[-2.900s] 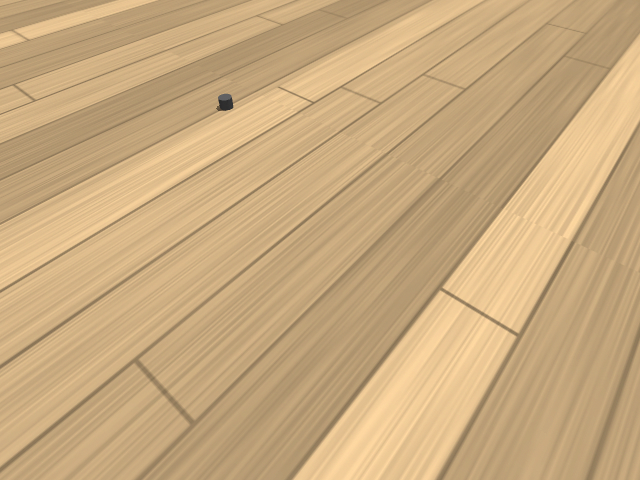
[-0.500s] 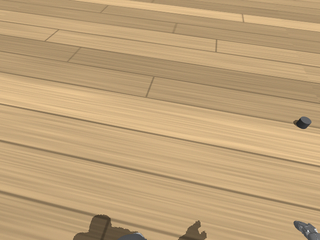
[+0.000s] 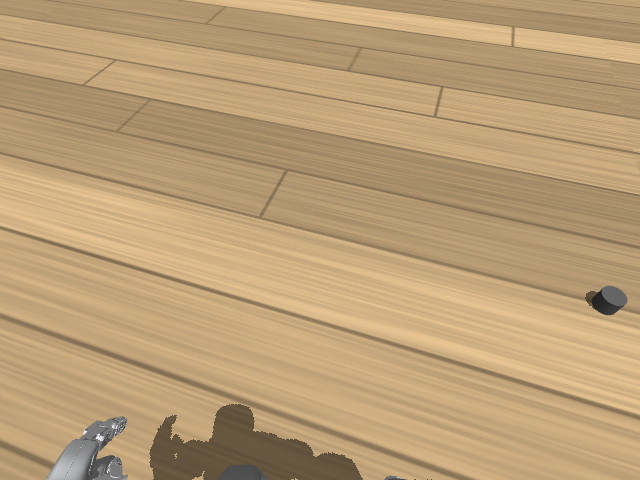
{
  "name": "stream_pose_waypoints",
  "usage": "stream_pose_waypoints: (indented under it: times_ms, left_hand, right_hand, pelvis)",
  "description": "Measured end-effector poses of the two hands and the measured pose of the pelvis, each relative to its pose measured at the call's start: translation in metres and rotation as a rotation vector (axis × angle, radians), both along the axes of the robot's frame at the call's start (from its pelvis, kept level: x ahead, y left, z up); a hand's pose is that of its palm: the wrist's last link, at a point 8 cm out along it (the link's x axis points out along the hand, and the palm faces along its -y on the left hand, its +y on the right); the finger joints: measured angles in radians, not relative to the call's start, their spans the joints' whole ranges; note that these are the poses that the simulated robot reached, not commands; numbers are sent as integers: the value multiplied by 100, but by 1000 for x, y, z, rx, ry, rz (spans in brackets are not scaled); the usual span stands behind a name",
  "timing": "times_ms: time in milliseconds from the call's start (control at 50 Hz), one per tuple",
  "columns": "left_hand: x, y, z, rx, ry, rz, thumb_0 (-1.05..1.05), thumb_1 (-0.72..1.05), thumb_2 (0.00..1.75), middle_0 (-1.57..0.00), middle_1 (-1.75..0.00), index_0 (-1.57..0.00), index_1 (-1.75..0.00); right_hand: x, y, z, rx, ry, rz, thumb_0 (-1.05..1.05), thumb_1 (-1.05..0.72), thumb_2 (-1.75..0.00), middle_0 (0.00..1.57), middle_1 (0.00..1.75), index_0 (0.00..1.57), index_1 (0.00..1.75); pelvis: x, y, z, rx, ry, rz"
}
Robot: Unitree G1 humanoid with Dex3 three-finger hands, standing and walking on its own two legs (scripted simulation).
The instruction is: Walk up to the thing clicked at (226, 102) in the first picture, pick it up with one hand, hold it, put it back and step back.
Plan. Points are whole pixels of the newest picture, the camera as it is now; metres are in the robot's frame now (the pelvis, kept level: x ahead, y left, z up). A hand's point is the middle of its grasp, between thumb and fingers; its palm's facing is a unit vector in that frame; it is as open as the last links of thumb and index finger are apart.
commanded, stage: walk up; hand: left
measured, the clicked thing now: (609, 300) +0.75 -1.00 -0.72
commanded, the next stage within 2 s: none
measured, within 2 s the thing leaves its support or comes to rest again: neither
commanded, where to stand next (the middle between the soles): +0.58 -1.35 m, yaw +31 degrees
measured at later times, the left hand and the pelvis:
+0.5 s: hand (289, 438) +0.22 +0.05 -0.15, palm faces +0.05 -0.95 -0.30, open 7.4 cm; pelvis +0.15 -0.24 -0.02, yaw +8 degrees
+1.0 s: hand (445, 417) +0.24 -0.18 -0.17, palm faces +0.21 -0.93 -0.32, open 7.4 cm; pelvis +0.26 -0.47 -0.01, yaw +19 degrees
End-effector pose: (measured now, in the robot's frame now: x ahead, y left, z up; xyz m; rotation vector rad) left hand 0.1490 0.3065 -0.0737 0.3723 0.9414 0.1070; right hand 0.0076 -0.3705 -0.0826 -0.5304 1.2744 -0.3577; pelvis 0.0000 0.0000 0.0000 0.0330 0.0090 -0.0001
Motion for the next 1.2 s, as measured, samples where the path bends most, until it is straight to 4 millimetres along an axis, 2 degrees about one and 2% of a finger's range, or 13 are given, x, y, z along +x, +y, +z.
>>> stream_pose_waypoints:
  times_ms: [120, 240, 320, 440, 560, 620, 660, 780, 860, 940, 1020, 1120, 1200]
  left_hand:
    - [-29, -35, 1, 4, 71, 152, 0, 90, 90, -21, -30, -20, -30]
    - [-43, -73, -32, -4, 157, 242, 0, 91, 90, -21, -30, -20, -30]
    - [-26, -113, -54, -14, 219, 208, 1, 91, 90, -20, -30, -20, -30]
    - [29, -176, -50, -65, 164, 166, 1, 91, 90, -21, -30, -20, -30]
    - [75, -238, -45, -21, 87, 197, 0, 91, 90, -21, -30, -20, -30]
    - [76, -275, -46, 13, 64, 244, 0, 91, 90, -21, -30, -20, -30]
    - [68, -301, -42, -2, 83, 295, 0, 91, 90, -21, -30, -20, -30]
    - [41, -360, -32, -29, 188, 390, 0, 91, 90, -21, -30, -20, -30]
    - [40, -385, -45, -39, 219, 416, 0, 90, 90, -21, -30, -20, -30]
    - [58, -419, -55, -47, 247, 397, 1, 91, 90, -21, -30, -20, -30]
    - [85, -452, -57, -63, 219, 374, 1, 91, 90, -21, -30, -20, -30]
    - [120, -492, -59, -37, 172, 363, 0, 91, 90, -21, -30, -20, -30]
    - [145, -534, -61, 18, 130, 373, 0, 91, 90, -21, -30, -20, -30]
  right_hand:
    - [103, -31, 12, 49, -91, 155, 1, -91, -90, 20, 30, 20, 30]
    - [176, -60, 10, 51, -151, 247, 1, -90, -90, 20, 30, 20, 30]
    - [191, -98, 5, 7, -188, 216, 0, -90, -90, 21, 30, 21, 30]
    - [197, -165, 14, -24, -134, 210, 1, -90, -90, 21, 30, 21, 30]
    - [229, -263, 5, -42, -64, 255, 1, -90, -90, 21, 30, 21, 30]
    - [259, -313, -7, -81, -32, 247, 1, -90, -90, 21, 30, 21, 30]
    - [284, -329, -6, -81, -38, 241, 1, -90, -90, 21, 30, 21, 30]
    - [353, -342, 11, -8, -97, 351, 1, -91, -90, 20, 30, 20, 30]
    - [377, -355, 13, -5, -116, 426, 1, -90, -90, 21, 30, 20, 30]
    - [384, -387, 19, -26, -118, 414, 0, -90, -90, 21, 30, 21, 30]
    - [389, -432, 27, -51, -102, 404, 0, -90, -90, 21, 30, 21, 30]
    - [403, -504, 23, -86, -69, 417, 0, -90, -90, 21, 30, 21, 30]
    - [425, -575, 6, -112, -38, 417, 1, -90, -90, 21, 30, 21, 30]
  pelvis:
    - [42, -54, 12, -18, -6, 44]
    - [86, -102, -5, -24, -21, 81]
    - [103, -133, -19, 16, -28, 98]
    - [129, -196, -13, 15, -32, 122]
    - [166, -282, -25, -9, -9, 179]
    - [182, -320, -34, -39, -11, 203]
    - [190, -336, -27, -36, -15, 222]
    - [218, -377, -3, -35, -14, 266]
    - [238, -404, -10, -44, -16, 299]
    - [249, -440, -10, -15, -33, 319]
    - [262, -478, -10, -19, -43, 330]
    - [281, -536, -22, -26, -41, 345]
    - [301, -594, -40, -35, -30, 355]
